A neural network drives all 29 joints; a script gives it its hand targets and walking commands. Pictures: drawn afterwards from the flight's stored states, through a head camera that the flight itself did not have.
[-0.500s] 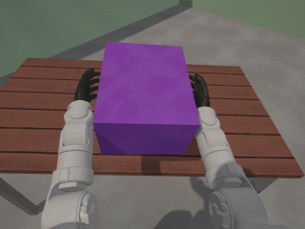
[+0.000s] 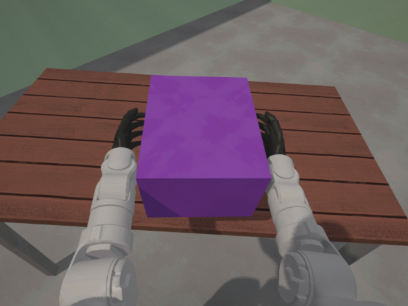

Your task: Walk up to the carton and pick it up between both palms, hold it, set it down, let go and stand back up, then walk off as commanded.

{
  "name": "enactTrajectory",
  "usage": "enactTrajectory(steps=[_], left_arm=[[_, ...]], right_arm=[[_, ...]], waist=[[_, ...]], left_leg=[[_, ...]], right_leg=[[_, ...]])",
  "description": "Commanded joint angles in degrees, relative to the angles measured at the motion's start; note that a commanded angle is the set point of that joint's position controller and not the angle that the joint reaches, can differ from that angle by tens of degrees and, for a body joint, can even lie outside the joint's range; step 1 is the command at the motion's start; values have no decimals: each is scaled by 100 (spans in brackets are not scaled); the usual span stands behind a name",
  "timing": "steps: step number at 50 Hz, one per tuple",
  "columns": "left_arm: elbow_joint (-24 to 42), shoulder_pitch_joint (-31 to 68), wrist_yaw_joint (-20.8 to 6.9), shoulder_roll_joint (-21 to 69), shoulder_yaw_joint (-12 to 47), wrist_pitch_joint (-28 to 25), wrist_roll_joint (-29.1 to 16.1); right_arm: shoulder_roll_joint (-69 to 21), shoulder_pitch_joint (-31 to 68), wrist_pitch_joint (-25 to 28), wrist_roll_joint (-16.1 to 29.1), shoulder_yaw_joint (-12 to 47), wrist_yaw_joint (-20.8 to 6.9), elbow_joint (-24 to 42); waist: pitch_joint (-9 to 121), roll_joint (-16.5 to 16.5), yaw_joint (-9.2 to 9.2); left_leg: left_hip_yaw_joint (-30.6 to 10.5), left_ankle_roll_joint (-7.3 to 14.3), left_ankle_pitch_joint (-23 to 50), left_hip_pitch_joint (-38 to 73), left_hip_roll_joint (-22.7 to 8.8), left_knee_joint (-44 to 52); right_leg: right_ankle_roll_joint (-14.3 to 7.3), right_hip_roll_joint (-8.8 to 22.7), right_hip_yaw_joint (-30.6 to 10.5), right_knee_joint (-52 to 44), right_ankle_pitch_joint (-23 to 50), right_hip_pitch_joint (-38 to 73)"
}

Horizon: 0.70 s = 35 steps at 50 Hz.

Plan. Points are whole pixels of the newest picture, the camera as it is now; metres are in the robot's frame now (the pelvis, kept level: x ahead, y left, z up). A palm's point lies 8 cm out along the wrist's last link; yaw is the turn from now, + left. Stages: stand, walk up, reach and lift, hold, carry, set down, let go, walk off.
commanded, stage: set down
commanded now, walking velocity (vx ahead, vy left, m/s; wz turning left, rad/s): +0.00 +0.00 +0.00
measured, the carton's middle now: (200, 143) +0.41 +0.04 +0.10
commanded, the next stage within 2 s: none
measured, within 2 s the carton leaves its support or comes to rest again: neither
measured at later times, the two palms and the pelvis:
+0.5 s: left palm (126, 153) +0.38 +0.19 +0.09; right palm (270, 153) +0.41 -0.11 +0.08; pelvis +0.01 +0.00 +0.00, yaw +0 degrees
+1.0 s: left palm (131, 156) +0.40 +0.19 +0.06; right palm (264, 156) +0.44 -0.11 +0.05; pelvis +0.03 +0.00 +0.00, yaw +0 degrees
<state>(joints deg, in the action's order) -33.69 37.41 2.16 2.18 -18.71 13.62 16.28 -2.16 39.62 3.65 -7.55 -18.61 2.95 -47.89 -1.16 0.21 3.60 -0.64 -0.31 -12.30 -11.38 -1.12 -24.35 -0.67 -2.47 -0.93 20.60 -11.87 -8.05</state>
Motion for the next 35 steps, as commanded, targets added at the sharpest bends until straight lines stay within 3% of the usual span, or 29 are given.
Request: enactTrajectory(steps=[1,2,4,5,7,11,15,16,18,19,23,25,28,30,31,32,35], left_arm=[[386,3463,-508,3020,1481,-661,-42],[276,3598,-477,3053,1481,-722,-15],[210,3464,-406,3067,1470,-872,-71],[260,3437,-384,3105,1523,-864,-13],[52,3223,-428,2959,1256,-804,67],[-28,3274,-465,2961,1259,-759,121],[-77,3458,-396,2991,1207,-893,96],[-100,3379,-389,2982,1186,-942,80],[-83,3642,-314,3042,1125,-1099,67],[-237,3485,-313,2997,1048,-1137,77],[-124,3525,-225,2994,1036,-1202,176],[-145,3558,-205,2932,973,-1229,209],[-403,3325,-234,2847,824,-1150,289],[-332,3512,-243,2826,772,-1202,289],[-333,3501,-209,2859,788,-1209,290],[-257,3388,-196,2901,794,-1247,278],[-331,3257,-166,2891,794,-1270,339]], right_arm=[[-2421,4199,661,-436,1415,-868,445],[-2400,4112,689,-528,1273,-889,161],[-2467,4090,798,-576,1375,-903,263],[-2430,3904,791,-565,1248,-914,87],[-2388,3860,708,-604,1242,-929,-58],[-2198,3709,641,-686,974,-995,-258],[-2284,3866,750,-827,742,-1021,-297],[-2329,4053,822,-837,778,-1034,-27],[-2434,4149,936,-941,731,-1066,-129],[-2352,4130,925,-1013,721,-1084,-141],[-2252,3941,964,-1071,512,-1160,-520],[-2212,4001,989,-1116,455,-1164,-456],[-2134,3829,905,-1222,389,-1170,-632],[-2195,4088,932,-1202,365,-1180,-547],[-2183,4043,946,-1238,307,-1202,-550],[-2177,4080,1012,-1258,330,-1204,-458],[-2128,3968,1028,-1305,258,-1235,-602]], waist=[[3480,-32,144],[3403,-79,110],[3732,-13,204],[3673,-152,92],[3186,-53,274],[2908,-55,73],[3156,-81,125],[3295,-27,192],[3611,-48,270],[3493,59,244],[3514,-128,269],[3640,-136,300],[3166,114,220],[3322,48,339],[3391,51,264],[3496,31,328],[3625,-94,324]], left_leg=[[611,-258,2810,1028,13,502],[592,-272,2696,1052,-29,543],[601,-305,2945,982,-42,448],[564,-325,3003,1088,-49,423],[635,-260,2821,891,-58,497],[592,-237,2587,850,-67,586],[599,-279,2667,799,-65,532],[645,-262,2571,768,-64,548],[671,-286,2666,687,-73,517],[683,-254,2631,633,-61,527],[602,-323,3043,903,-139,404],[655,-302,2897,795,-119,417],[650,-235,2681,679,-109,487],[694,-219,2716,510,-84,501],[677,-225,2709,623,-94,459],[648,-245,3054,618,-120,397],[622,-281,3200,794,-150,337]], right_leg=[[194,134,575,-281,2329,713],[194,140,610,-321,2065,584],[177,119,614,-267,2364,583],[151,108,627,-293,2286,482],[179,128,565,-295,2196,563],[194,144,601,-382,1922,372],[165,142,632,-352,1839,311],[176,125,625,-339,1891,306],[166,147,614,-303,1937,283],[181,153,607,-308,1981,263],[123,82,677,-307,1839,-20],[122,79,663,-307,1790,-2],[182,133,656,-359,1760,80],[181,155,588,-255,1957,191],[166,108,632,-271,1809,44],[150,105,626,-235,2056,20],[121,88,639,-299,1902,-209]])
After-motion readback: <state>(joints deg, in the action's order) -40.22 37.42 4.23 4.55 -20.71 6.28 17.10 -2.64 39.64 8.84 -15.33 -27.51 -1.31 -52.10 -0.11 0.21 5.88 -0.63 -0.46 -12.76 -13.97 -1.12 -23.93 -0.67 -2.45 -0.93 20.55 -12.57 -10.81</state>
